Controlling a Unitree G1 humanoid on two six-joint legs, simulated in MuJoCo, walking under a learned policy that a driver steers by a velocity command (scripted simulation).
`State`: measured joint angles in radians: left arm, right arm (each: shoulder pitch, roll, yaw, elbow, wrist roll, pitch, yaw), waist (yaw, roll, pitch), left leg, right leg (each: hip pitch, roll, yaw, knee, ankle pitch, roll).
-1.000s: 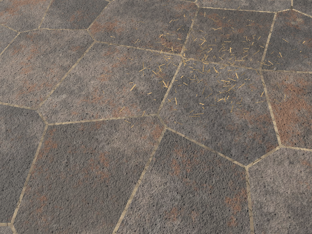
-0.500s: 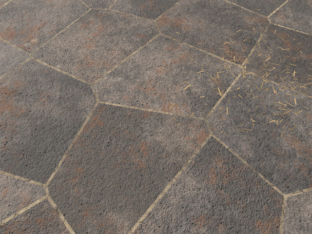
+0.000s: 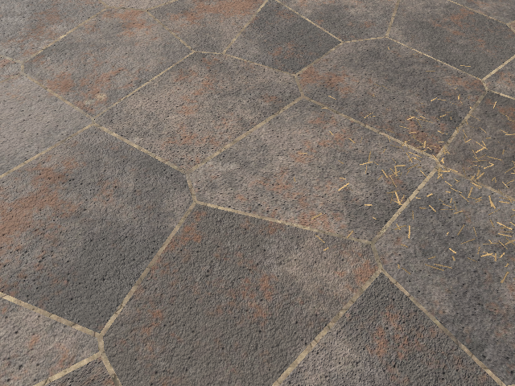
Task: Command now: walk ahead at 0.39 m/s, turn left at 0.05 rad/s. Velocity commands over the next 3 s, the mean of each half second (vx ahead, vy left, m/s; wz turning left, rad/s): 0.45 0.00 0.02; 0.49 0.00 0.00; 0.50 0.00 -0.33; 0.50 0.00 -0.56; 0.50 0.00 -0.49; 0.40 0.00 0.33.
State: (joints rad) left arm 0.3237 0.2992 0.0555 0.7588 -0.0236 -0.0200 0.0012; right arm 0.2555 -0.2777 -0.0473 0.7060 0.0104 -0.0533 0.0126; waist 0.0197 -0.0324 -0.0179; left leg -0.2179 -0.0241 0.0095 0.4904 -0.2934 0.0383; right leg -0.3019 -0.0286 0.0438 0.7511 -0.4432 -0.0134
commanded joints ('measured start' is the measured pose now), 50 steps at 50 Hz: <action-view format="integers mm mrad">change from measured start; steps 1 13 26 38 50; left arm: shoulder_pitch -158 -383 -102 17 20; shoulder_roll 130 27 90 159 148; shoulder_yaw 29 -11 15 32 8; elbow -147 -194 -92 9 -11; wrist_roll -20 0 34 7 -20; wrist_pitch -60 -77 -68 -74 -81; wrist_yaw -8 -59 -31 -11 -13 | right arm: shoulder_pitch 142 198 75 -207 137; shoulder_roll -160 -172 -140 -52 -170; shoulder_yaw -41 -31 -21 7 -42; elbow -16 52 6 -63 -2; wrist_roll -8 6 11 1 -4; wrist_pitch -35 -20 -42 -37 -39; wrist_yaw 2 -19 -15 4 13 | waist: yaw -89 -115 -10 52 -127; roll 198 128 -29 -1 194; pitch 127 143 -14 94 -198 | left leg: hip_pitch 295 168 -413 -384 501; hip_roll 357 232 153 129 378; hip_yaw -560 -132 -101 -29 -587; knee -331 -370 721 138 -181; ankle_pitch -368 282 -12 419 -24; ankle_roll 219 149 -13 -65 233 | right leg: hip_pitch -599 -335 202 156 -466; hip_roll -51 -17 -210 -153 12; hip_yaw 32 -68 291 33 76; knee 339 -156 -537 -638 556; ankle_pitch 16 502 250 409 -62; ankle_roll -27 23 -225 -205 -28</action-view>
